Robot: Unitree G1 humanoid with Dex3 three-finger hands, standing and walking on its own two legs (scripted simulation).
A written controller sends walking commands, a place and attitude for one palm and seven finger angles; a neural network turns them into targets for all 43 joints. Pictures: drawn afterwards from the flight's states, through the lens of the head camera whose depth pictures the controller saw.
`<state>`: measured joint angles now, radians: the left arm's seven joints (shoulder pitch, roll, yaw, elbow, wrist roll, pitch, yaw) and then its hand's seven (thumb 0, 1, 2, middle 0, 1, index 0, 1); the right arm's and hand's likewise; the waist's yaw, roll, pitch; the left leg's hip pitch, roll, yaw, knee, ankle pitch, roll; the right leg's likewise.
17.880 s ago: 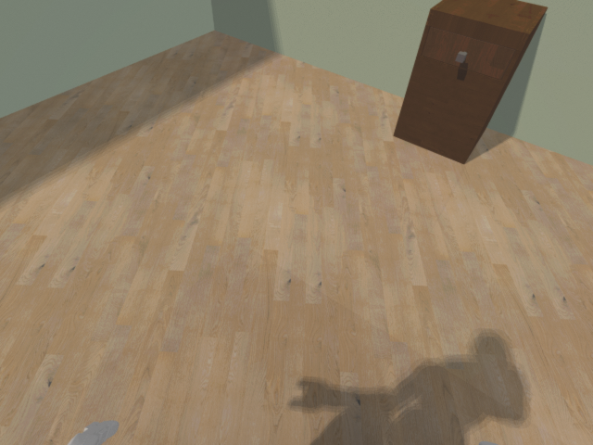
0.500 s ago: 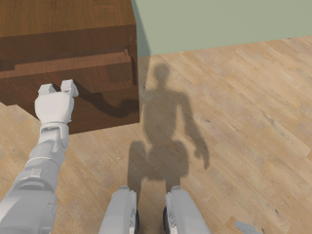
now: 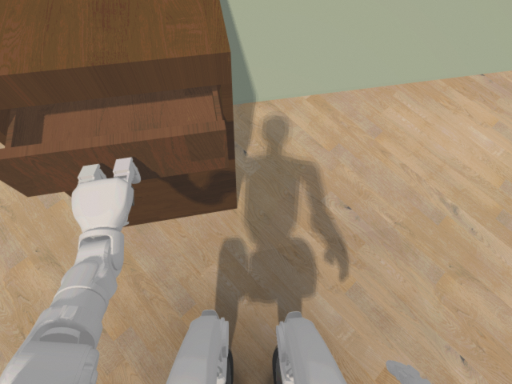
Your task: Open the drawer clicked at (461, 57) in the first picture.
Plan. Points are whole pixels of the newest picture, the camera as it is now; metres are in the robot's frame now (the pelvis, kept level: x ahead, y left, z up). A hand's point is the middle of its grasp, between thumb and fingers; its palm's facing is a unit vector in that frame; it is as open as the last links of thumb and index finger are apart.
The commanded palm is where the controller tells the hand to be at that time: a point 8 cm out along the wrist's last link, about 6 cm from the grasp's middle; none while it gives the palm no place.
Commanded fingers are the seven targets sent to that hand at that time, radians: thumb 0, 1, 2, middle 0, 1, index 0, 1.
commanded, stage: pull the drawer open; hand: left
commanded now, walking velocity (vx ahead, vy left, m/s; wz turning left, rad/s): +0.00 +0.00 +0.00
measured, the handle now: (120, 184) +0.44 +0.25 -0.07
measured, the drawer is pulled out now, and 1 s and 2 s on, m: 0.09 0.17 0.25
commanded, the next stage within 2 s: none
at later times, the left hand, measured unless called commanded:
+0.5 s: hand (118, 233) +0.35 +0.24 -0.09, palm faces -0.03 -0.06 -1.00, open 6.9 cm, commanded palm +0.32 +0.23 -0.03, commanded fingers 0.00 0.90 0.90 -0.40 -1.35 -0.40 -1.35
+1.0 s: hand (119, 254) +0.32 +0.23 -0.09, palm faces -0.04 -0.06 -1.00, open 6.9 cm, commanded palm +0.28 +0.23 -0.03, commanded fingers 0.00 0.90 0.90 -0.40 -1.35 -0.40 -1.35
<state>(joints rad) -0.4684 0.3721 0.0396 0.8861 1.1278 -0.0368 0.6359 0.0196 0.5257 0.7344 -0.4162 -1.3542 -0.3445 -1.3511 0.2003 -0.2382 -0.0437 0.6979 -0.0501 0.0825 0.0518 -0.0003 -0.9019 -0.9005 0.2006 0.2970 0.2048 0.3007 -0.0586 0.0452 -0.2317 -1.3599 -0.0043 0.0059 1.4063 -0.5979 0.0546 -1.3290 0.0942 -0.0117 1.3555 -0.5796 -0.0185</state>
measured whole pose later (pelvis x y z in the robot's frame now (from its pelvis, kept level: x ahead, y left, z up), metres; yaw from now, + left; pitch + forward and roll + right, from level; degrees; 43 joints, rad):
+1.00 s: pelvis +0.00 +0.00 +0.01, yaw +1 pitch +29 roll -3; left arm -0.18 0.28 -0.04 0.66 1.14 0.02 0.68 0.02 0.53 0.72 -0.42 -1.35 -0.34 -1.35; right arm 0.13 -0.23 -0.04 0.66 -0.05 0.09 0.05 0.00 -0.90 -0.90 0.20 0.30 0.20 0.30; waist -0.01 0.03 -0.25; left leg -1.29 -0.01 0.00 1.38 -0.60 0.05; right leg -1.26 0.09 -0.01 1.34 -0.59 -0.02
